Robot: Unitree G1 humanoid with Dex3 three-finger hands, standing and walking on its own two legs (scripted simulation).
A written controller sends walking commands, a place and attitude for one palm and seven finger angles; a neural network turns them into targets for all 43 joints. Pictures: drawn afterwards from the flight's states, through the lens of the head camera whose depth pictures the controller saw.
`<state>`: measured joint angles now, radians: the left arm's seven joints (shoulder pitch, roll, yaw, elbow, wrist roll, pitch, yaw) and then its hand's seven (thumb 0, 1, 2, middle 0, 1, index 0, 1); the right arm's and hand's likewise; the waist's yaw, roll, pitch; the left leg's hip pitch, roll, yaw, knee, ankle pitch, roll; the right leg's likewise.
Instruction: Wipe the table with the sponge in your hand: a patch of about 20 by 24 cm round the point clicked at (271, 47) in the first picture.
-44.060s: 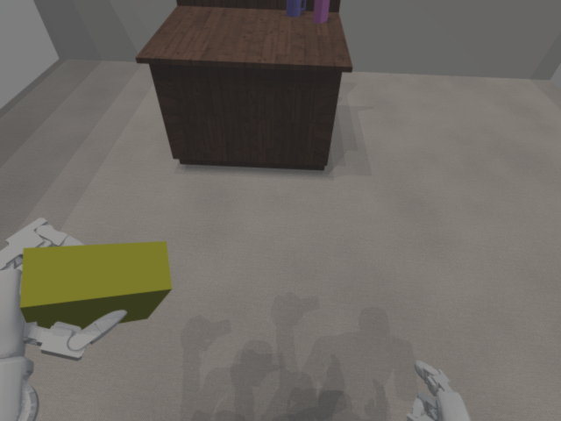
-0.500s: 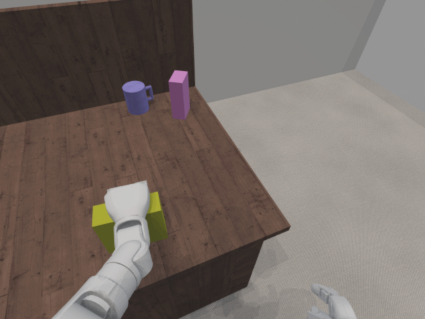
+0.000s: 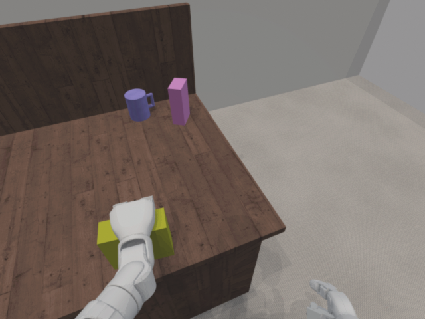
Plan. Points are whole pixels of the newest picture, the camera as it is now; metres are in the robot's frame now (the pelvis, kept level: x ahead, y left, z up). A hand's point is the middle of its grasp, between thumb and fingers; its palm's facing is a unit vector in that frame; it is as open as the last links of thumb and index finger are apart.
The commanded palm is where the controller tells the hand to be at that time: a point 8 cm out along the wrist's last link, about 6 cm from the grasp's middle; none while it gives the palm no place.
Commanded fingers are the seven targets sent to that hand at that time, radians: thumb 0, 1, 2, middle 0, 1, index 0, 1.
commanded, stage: wipe back along the middle lane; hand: left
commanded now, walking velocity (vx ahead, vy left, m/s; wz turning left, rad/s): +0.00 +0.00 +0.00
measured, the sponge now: (140, 243) +0.29 +0.20 -0.07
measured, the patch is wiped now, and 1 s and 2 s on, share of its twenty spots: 0.80 0.80 0.95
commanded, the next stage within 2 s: slide across to the third lane in 0.04 s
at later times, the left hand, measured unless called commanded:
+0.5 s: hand (151, 233) +0.30 +0.17 -0.02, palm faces -0.09 -0.04 -0.99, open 9.3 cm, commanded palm +0.27 +0.15 +0.02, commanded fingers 0.00 0.10 1.30 -1.20 -1.60 -1.20 -1.60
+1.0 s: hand (172, 224) +0.32 +0.13 -0.02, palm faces -0.10 -0.03 -0.99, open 9.3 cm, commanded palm +0.30 +0.12 +0.02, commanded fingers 0.00 0.10 1.30 -1.20 -1.60 -1.20 -1.60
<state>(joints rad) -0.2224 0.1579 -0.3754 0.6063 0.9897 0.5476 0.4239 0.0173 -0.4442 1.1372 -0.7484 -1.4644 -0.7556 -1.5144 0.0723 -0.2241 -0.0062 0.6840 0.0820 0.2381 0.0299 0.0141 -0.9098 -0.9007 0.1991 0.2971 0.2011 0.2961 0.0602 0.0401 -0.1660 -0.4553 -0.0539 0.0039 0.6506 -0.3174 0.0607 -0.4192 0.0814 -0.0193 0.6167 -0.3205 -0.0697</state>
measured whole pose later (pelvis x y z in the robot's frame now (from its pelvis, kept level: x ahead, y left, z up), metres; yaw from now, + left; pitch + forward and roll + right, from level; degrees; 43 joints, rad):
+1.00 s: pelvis -0.01 -0.03 +0.00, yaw +0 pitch +7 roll +0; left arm -0.45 0.06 -0.40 0.90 0.93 0.52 0.48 0.00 -0.47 1.13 -0.79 -1.42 -0.80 -1.46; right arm 0.06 -0.21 -0.03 0.75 0.07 0.20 0.03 0.01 -0.91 -0.90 0.20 0.30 0.20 0.30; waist 0.03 0.04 -0.15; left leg -0.47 -0.04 -0.01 0.62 -0.28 0.02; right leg -0.44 0.10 -0.04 0.60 -0.29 -0.10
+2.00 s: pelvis -0.02 -0.02 -0.02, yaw -1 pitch +17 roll -1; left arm -0.84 0.20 -0.17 1.27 0.94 0.46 0.51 0.01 -0.48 1.13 -0.82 -1.39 -0.82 -1.44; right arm 0.18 -0.23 -0.01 0.77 0.06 0.12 0.03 0.01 -0.91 -0.90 0.20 0.30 0.20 0.30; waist -0.09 0.04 -0.19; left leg -0.75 -0.01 0.00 0.75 -0.31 0.03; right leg -0.71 0.12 -0.04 0.70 -0.29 -0.09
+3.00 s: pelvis +0.00 +0.03 -0.02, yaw -2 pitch +20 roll -4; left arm -0.93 0.16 -0.24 1.31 0.92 0.50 0.54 -0.01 -0.45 1.13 -0.77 -1.45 -0.77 -1.50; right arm 0.22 -0.21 -0.03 0.79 0.04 0.13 0.10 0.01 -0.91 -0.90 0.20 0.30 0.20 0.30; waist -0.09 0.03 -0.22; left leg -0.79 -0.04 0.01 0.80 -0.36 0.10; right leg -0.72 0.09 -0.02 0.69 -0.33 -0.03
